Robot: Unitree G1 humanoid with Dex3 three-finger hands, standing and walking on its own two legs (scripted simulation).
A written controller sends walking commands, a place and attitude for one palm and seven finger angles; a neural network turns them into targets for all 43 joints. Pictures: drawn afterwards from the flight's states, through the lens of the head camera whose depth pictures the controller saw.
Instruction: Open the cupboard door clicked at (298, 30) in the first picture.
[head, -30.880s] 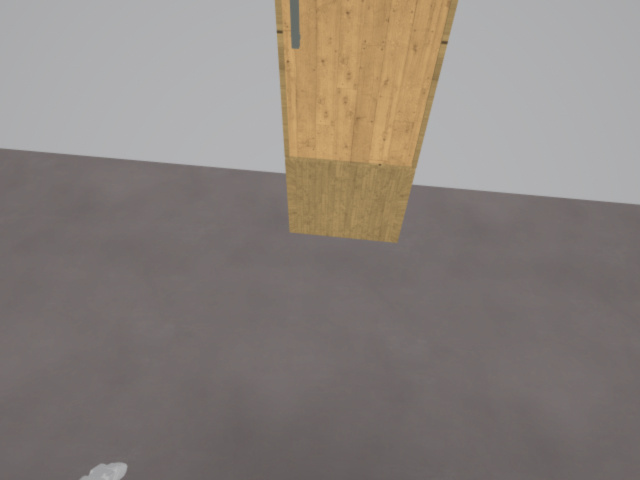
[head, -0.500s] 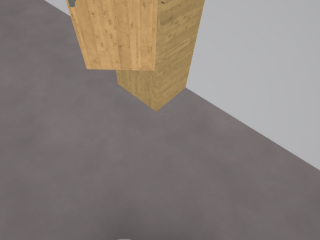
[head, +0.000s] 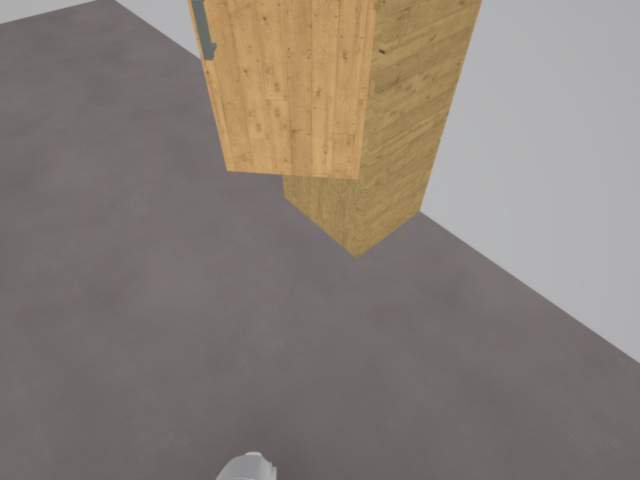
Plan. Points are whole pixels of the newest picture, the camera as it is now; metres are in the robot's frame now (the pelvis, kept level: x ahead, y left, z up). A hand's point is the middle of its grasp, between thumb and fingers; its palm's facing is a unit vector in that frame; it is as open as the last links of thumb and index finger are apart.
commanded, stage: take the last steps up to it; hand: left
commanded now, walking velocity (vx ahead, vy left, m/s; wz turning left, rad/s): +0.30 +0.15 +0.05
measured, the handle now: (205, 26) +0.99 +0.32 +0.10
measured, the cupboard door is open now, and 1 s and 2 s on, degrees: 43 43 43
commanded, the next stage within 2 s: come to a stop and stand still in 0.84 s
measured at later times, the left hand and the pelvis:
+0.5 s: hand (173, 377) +0.29 +0.26 -0.16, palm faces -0.01 -0.97 -0.22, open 7.4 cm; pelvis +0.17 +0.07 -0.01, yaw -1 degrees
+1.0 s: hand (158, 369) +0.31 +0.31 -0.20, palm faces +0.04 -0.99 -0.16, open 7.3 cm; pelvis +0.36 +0.13 -0.02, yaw -2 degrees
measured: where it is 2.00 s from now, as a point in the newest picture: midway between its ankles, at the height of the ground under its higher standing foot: (299, 423)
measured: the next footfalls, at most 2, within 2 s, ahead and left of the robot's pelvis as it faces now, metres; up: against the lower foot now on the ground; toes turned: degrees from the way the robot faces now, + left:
left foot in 0.14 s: +0.17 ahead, +0.18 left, +0.00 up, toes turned +8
right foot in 0.54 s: +0.29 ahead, -0.03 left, +0.00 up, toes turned -9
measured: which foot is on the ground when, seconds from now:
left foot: up 0.00-0.12, down 0.14-0.54, up 0.56-0.92, down 0.94-1.00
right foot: down 0.00-0.14, up 0.16-0.52, down 0.54-0.94, up 0.96-1.00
